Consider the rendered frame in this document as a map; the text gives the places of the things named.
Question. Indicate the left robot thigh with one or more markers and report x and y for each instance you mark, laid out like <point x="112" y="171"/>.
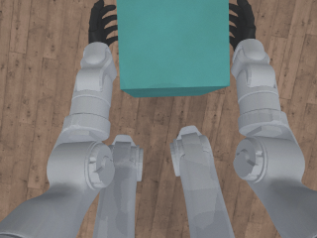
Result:
<point x="115" y="215"/>

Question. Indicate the robot right upper arm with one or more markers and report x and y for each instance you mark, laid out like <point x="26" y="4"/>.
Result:
<point x="273" y="168"/>

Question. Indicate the carton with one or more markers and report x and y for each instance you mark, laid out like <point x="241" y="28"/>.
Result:
<point x="173" y="47"/>

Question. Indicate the robot right hand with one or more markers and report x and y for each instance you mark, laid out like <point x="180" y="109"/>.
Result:
<point x="245" y="23"/>

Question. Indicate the robot left hand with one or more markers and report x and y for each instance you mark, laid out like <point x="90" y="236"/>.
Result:
<point x="96" y="31"/>

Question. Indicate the robot left shin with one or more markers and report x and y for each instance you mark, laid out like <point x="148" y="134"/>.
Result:
<point x="121" y="138"/>

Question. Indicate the right robot forearm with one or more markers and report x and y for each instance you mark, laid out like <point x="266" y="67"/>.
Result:
<point x="258" y="98"/>

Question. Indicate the left robot forearm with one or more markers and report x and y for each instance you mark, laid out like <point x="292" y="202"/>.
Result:
<point x="88" y="118"/>

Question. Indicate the robot left upper arm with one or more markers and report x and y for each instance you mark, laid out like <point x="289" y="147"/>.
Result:
<point x="76" y="172"/>

